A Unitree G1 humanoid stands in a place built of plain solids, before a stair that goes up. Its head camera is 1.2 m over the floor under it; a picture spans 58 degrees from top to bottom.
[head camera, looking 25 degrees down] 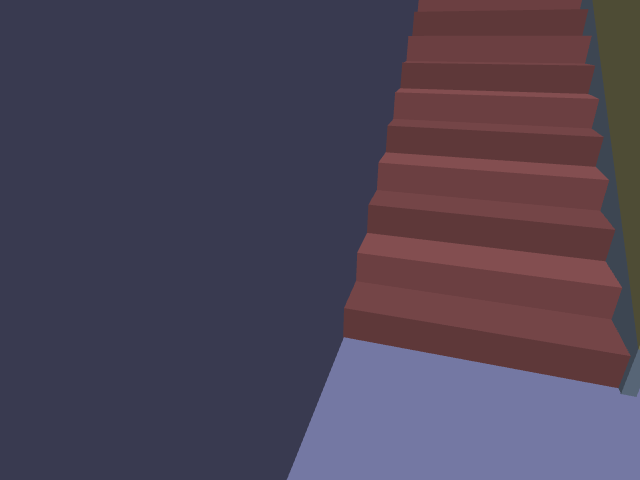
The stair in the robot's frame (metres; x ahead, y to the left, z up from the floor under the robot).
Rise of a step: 0.15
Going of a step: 0.24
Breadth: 1.07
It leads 17 degrees to the right of straight ahead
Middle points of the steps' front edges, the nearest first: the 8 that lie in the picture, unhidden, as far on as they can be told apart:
1.40 -0.62 0.15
1.63 -0.68 0.31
1.85 -0.75 0.46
2.08 -0.82 0.61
2.30 -0.89 0.76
2.53 -0.96 0.91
2.75 -1.02 1.06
2.98 -1.09 1.21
